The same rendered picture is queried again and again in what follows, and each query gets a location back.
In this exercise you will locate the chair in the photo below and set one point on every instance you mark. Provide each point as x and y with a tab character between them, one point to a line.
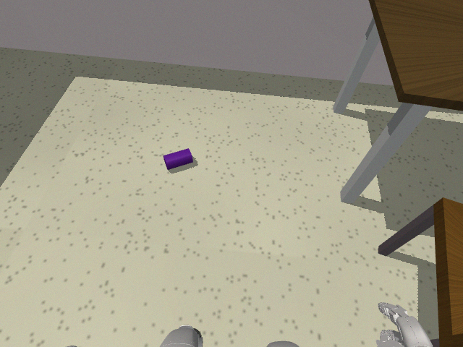
447	217

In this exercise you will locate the can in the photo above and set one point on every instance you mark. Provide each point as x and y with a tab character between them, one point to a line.
177	159

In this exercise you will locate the table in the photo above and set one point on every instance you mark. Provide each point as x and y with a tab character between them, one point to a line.
423	44

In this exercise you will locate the right robot hand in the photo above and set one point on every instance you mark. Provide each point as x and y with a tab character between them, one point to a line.
411	333

